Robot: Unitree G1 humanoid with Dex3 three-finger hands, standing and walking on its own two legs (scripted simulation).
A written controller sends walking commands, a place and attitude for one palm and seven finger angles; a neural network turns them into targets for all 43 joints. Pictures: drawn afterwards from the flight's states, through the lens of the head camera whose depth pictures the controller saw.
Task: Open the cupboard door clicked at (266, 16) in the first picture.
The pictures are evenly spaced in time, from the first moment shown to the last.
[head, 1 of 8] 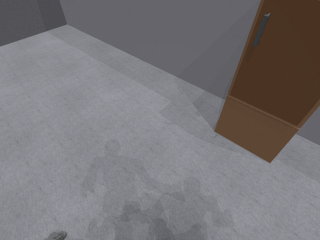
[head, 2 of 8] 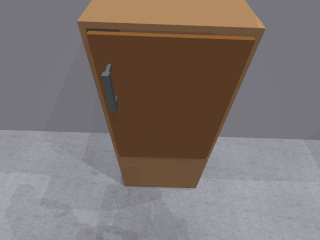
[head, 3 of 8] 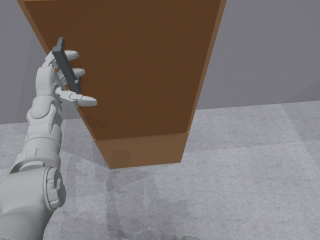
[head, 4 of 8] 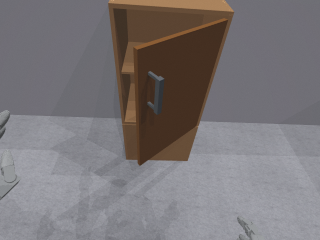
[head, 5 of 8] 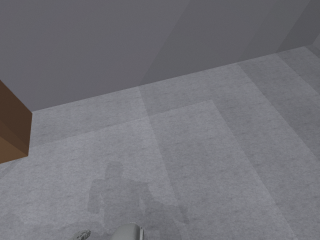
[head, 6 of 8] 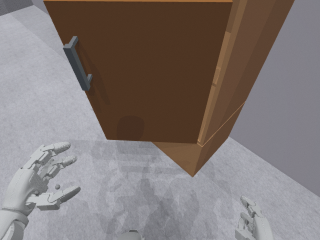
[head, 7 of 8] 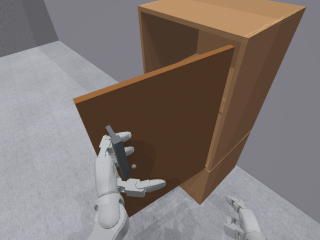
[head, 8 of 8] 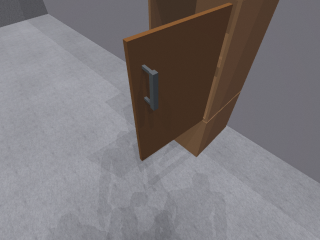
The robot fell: no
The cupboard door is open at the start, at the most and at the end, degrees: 0 87 83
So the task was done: yes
